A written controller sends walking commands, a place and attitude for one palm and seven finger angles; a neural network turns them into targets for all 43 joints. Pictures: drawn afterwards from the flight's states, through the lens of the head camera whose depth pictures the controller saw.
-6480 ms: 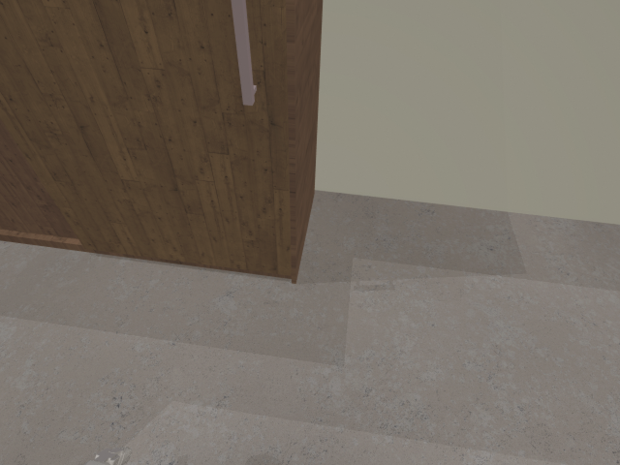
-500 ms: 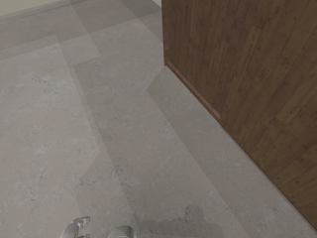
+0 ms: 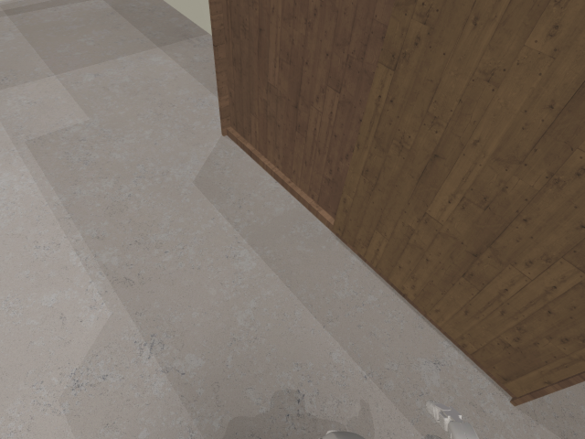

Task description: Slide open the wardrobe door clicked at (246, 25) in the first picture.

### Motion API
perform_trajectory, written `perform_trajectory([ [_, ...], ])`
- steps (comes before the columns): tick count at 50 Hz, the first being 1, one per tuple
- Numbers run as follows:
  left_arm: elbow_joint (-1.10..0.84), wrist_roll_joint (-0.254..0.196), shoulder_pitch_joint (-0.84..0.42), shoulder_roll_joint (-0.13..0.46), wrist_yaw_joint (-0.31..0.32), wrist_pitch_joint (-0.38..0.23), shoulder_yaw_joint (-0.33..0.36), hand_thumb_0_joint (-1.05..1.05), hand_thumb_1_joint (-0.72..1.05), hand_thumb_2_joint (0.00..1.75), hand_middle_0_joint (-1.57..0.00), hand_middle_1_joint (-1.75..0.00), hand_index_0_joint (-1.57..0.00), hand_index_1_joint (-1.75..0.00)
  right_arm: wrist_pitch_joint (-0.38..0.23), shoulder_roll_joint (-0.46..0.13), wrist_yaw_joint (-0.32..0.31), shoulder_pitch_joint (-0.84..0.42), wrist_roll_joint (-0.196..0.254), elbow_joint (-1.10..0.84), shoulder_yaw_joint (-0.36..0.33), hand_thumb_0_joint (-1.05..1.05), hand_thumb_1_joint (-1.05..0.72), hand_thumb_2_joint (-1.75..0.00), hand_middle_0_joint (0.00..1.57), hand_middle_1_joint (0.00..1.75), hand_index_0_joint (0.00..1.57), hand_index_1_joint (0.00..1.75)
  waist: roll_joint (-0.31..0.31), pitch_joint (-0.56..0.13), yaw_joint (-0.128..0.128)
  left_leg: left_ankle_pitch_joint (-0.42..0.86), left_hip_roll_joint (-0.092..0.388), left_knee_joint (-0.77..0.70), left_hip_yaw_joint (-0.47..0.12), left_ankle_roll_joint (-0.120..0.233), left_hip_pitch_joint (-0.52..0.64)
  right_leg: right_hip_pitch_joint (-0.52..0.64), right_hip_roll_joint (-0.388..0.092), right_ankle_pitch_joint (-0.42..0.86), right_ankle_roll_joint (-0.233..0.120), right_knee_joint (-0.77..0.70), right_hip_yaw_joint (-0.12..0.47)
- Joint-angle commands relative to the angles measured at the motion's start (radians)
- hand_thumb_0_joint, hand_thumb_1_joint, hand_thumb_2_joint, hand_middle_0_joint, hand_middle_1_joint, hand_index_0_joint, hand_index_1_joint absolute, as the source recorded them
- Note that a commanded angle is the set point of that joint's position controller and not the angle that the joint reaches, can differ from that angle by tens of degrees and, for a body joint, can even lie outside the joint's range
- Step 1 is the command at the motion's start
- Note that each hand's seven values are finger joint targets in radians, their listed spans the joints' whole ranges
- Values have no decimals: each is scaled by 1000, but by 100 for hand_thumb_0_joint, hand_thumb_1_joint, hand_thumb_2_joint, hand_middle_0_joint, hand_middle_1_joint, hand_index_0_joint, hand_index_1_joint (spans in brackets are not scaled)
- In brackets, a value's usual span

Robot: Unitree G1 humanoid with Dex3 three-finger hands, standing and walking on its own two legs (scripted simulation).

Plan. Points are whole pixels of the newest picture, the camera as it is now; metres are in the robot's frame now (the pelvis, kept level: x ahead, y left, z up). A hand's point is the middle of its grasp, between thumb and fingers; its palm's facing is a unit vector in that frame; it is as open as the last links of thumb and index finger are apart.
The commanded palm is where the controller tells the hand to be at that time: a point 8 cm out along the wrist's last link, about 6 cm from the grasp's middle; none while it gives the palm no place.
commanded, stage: turn to face it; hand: right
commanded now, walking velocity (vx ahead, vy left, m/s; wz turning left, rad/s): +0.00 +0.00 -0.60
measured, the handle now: out of the picture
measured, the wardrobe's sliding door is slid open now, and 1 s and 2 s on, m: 0.00 0.00 0.00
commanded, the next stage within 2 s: take the last steps up to it in 1.10 s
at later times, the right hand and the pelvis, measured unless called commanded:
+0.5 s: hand out of the picture -0.02 -0.29 -0.17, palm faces +0.34 +0.90 -0.26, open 7.4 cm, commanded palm none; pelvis -0.01 -0.05 +0.01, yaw -18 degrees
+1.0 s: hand out of the picture -0.05 -0.20 -0.13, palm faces +0.54 +0.79 -0.29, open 7.4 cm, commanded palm none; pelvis -0.02 +0.02 +0.01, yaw -35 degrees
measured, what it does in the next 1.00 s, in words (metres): steps on the spot, turning right: right foot, then left foot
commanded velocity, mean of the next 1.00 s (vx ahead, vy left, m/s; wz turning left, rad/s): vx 0.00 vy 0.00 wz -0.53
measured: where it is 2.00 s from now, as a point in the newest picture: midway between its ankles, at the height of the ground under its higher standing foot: outside the picture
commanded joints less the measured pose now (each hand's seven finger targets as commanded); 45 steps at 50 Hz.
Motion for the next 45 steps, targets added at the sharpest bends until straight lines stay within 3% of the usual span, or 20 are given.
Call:
perform_trajectory([
  [1, -88, -1, -32, 62, -16, -16, 14, 0, 90, 90, -20, -30, -20, -30, -19, -187, -22, 8, -6, -59, -60, 0, -90, -90, 20, 30, 20, 30, 229, -26, -32, 372, 280, -213, -107, 109, 65, -105, -98, 55, 43, 151, -42],
  [7, -119, -8, -147, 41, -22, -17, -6, 0, 90, 90, -20, -30, -20, -30, -7, -250, -15, 120, -14, -13, -75, 0, -90, -90, 20, 30, 20, 30, 280, -33, -89, 477, 296, -164, -29, 109, 108, -6, -96, 19, 45, -152, -138],
  [10, -123, -12, -139, 48, -20, -29, -12, 0, 90, 90, -20, -30, -20, -30, 1, -274, -13, 133, -14, -8, -86, 0, -90, -90, 20, 30, 20, 30, 308, -80, -92, 527, 316, -98, 0, 97, 139, 74, -88, 33, 28, -297, -174],
  [12, -116, -9, -79, 70, -17, -39, -6, 0, 90, 90, -20, -30, -20, -30, 7, -274, -11, 121, -9, -4, -92, 0, -90, -90, 20, 30, 20, 30, 262, -111, -55, 487, 300, 20, 60, 40, 111, 202, -80, 174, 16, -507, -190],
  [13, -98, -6, -14, 121, -18, -50, 7, 0, 90, 90, -20, -30, -20, -30, 12, -258, -6, 129, 0, -9, -88, 0, -90, -90, 20, 30, 20, 30, 135, -160, -15, 401, 274, 184, 88, -8, 7, 374, -117, 338, -5, -632, -136],
  [14, -99, 1, 46, 247, -13, -60, 38, 0, 90, 90, -20, -30, -20, -30, 16, -186, 4, 134, 9, -47, -79, 0, -90, -90, 20, 30, 20, 30, -212, -190, 17, -150, 125, 429, 119, -93, -299, 549, -396, 709, -128, -664, 241],
  [15, -76, -8, 113, 296, -8, -53, 43, 0, 90, 90, -20, -30, -20, -30, 21, -167, 0, 73, 1, -80, -61, 0, -90, -90, 20, 30, 20, 30, -232, -202, 45, -389, 94, 557, 19, -94, -347, 507, -510, 881, -228, -671, 321],
  [16, -69, -9, 120, 279, 7, -58, 39, 0, 90, 90, -20, -30, -20, -30, 31, -169, -13, 43, 0, -74, -62, 0, -90, -90, 20, 30, 20, 30, -237, -226, 45, -355, 96, 623, -59, -89, -363, 486, -496, 859, -234, -664, 334],
  [17, -80, -5, 72, 240, 19, -58, 30, 0, 90, 90, -20, -30, -20, -30, 27, -174, -11, 8, 5, -61, -67, 0, -90, -90, 20, 30, 20, 30, -179, -162, 40, -285, 96, 655, -75, -90, -377, 423, -446, 771, -229, -672, 304],
  [19, -109, 1, -38, 176, 23, -62, 3, 0, 90, 90, -20, -30, -20, -30, 23, -176, 3, 33, 2, -27, -74, 0, -90, -90, 20, 30, 20, 30, -91, -83, -21, -140, 93, 651, -77, -94, -335, 325, -336, 695, -183, -693, 199],
  [21, -123, -4, -77, 169, 22, -66, -2, 0, 90, 90, -20, -30, -20, -30, 25, -181, 8, 82, 2, -5, -74, 0, -90, -90, 20, 30, 20, 30, -81, -106, -44, -91, 83, 613, -72, -100, -294, 320, -299, 660, -174, -704, 152],
  [31, -108, 1, -17, 175, 17, -52, 19, 0, 90, 90, -20, -30, -20, -30, 23, -169, -2, 0, 6, -51, -66, 0, -90, -90, 20, 30, 20, 30, -86, -98, -10, -122, 26, 383, -95, -104, -260, 333, -280, 518, -211, -716, 317],
  [36, -117, 5, -45, 168, 15, -41, 27, 0, 90, 90, -20, -30, -20, -30, 17, -153, -9, 42, 13, -54, -62, 0, -90, -90, 20, 30, 20, 30, -112, -112, -33, -119, -29, 174, -88, -78, -83, 231, -242, 526, -201, -684, 380],
  [38, -128, 0, -67, 157, 13, -37, 28, 0, 90, 90, -20, -30, -20, -30, 10, -160, -13, 119, 17, -38, -66, 0, -90, -90, 20, 30, 20, 30, -89, -135, -69, -9, -41, -5, -76, -67, 62, 160, -202, 466, -166, -649, 376],
  [39, -135, -5, -77, 132, 11, -35, 27, 0, 90, 90, -20, -30, -20, -30, 4, -181, -17, 163, 13, -28, -73, 0, -90, -90, 20, 30, 20, 30, -41, -136, -93, 56, -7, -147, -95, -55, 186, 59, -159, 349, -124, -601, 344],
  [40, -144, -15, -57, 68, 6, -34, 19, 0, 90, 90, -20, -30, -20, -30, -4, -256, -23, 182, -3, -28, -90, 0, -90, -90, 20, 30, 20, 30, 172, -137, -102, -84, 205, -294, -307, 13, 302, -124, -49, 111, -50, -411, 211],
  [41, -164, -9, -57, 45, 6, -33, 15, 0, 90, 90, -20, -30, -20, -30, -2, -320, -23, 142, -12, -52, -93, 0, -90, -90, 20, 30, 20, 30, 331, -86, -98, -93, 441, -362, -516, 120, 197, -199, 49, -89, 10, -154, 37],
  [42, -151, 6, -72, 102, 4, -22, 29, 0, 90, 90, -20, -30, -20, -30, -2, -287, -27, 101, -1, -65, -94, 0, -90, -90, 20, 30, 20, 30, 306, -56, -91, -152, 433, -376, -481, 143, 17, -131, -21, -78, -7, -5, 78],
  [43, -134, 6, -71, 94, -1, -11, 33, 0, 90, 90, -20, -30, -20, -30, 0, -258, -24, 39, -1, -71, -84, 0, -90, -90, 20, 30, 20, 30, 283, 8, -58, -179, 369, -380, -428, 133, -90, -101, -35, -25, -9, 96, 63],
  [45, -88, 9, -9, 72, -12, -5, 25, 0, 90, 90, -20, -30, -20, -30, -8, -196, -18, -28, -3, -72, -64, 0, -90, -90, 20, 30, 20, 30, 213, 32, -9, -25, 257, -316, -217, 93, -101, -81, -55, 98, 9, 190, 15],
])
